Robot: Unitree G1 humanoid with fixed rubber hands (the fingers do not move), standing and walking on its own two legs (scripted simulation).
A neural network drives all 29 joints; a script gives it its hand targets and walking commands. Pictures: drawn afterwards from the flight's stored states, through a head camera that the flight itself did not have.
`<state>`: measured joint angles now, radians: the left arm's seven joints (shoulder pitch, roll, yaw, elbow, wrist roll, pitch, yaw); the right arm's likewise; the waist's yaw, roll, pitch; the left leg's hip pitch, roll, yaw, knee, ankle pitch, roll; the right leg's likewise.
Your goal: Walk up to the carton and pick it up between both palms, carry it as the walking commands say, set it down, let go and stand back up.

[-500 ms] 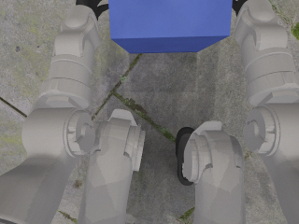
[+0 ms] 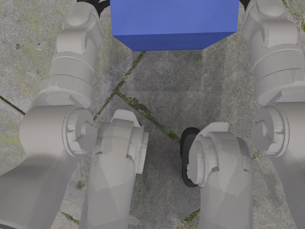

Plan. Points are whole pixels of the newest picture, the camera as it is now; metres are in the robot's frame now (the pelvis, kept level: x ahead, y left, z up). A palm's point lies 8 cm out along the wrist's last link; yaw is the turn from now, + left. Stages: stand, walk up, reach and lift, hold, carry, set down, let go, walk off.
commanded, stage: set down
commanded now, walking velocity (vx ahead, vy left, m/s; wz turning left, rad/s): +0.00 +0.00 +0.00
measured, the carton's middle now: out of the picture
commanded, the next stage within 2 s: let go in 1.74 s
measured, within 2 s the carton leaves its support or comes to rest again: neither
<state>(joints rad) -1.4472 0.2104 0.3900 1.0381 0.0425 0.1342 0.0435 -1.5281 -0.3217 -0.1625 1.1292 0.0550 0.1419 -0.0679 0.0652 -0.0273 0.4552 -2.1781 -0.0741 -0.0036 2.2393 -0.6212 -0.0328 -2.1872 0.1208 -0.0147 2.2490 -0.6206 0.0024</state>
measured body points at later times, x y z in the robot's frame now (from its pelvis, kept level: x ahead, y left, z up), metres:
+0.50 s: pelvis -0.01 +0.01 +0.00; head +0.37 +0.03 +0.23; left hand +0.54 +0.22 -0.18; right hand +0.58 -0.15 -0.17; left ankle +0.11 +0.11 -0.33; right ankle +0.11 -0.10 -0.33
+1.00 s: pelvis -0.01 +0.01 +0.11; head +0.37 +0.03 +0.34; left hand +0.55 +0.22 -0.04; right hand +0.58 -0.15 -0.04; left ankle +0.11 +0.11 -0.33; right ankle +0.10 -0.10 -0.33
